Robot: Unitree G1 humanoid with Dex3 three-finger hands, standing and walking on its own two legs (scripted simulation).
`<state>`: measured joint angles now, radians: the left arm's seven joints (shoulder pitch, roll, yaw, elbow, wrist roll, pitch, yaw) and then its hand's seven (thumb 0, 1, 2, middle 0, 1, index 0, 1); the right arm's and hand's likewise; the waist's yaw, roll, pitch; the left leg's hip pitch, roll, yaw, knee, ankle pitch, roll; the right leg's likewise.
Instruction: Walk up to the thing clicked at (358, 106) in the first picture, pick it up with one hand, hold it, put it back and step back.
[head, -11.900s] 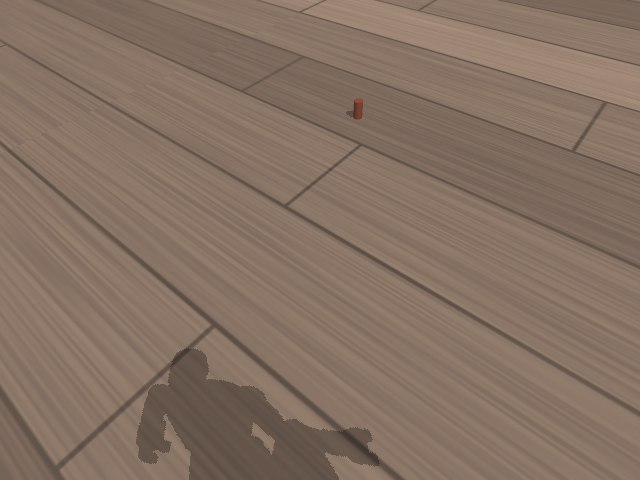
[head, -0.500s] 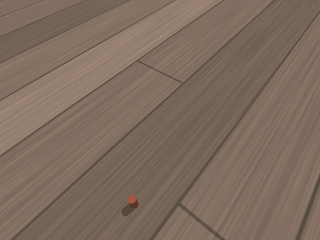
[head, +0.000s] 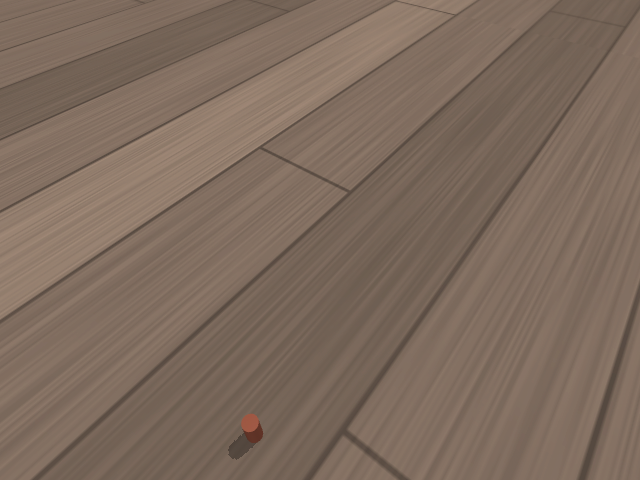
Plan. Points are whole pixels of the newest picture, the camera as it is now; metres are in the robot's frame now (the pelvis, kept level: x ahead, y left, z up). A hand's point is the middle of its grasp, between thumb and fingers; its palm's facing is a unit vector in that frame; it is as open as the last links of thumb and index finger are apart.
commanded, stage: walk up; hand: left
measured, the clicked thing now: (252, 428) +0.41 +0.23 -0.73
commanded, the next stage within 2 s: stand in 0.60 s
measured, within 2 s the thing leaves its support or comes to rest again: neither
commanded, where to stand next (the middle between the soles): +0.02 -0.01 m, yaw +1 degrees
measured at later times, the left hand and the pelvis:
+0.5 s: hand out of the picture +0.08 +0.25 -0.15, palm faces -0.01 -0.94 -0.35, open 7.4 cm; pelvis +0.01 +0.00 +0.00, yaw +0 degrees
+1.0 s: hand out of the picture +0.07 +0.25 -0.15, palm faces -0.02 -0.94 -0.34, open 7.4 cm; pelvis -0.01 -0.01 +0.00, yaw +1 degrees
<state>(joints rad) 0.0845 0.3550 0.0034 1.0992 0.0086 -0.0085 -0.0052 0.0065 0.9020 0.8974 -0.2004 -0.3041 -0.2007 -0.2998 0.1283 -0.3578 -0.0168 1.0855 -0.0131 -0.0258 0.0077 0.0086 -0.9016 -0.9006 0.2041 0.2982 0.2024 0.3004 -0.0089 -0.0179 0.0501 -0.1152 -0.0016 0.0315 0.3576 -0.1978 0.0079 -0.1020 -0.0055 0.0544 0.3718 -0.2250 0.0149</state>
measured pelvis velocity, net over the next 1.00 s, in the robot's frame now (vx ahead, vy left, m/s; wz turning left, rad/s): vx -0.01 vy -0.01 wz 0.01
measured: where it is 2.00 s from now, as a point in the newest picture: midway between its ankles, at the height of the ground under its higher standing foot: outside the picture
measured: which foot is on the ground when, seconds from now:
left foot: down 0.00-1.00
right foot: down 0.00-1.00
